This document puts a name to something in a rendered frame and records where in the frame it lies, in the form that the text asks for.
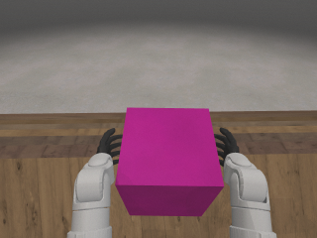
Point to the robot left hand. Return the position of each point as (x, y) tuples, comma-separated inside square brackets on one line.
[(106, 148)]

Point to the right robot forearm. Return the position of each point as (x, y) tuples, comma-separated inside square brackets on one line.
[(249, 198)]

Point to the left robot forearm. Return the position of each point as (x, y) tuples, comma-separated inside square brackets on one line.
[(91, 193)]

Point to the robot right hand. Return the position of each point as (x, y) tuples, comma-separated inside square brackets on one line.
[(229, 147)]

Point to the carton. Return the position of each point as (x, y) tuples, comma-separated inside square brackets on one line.
[(168, 163)]

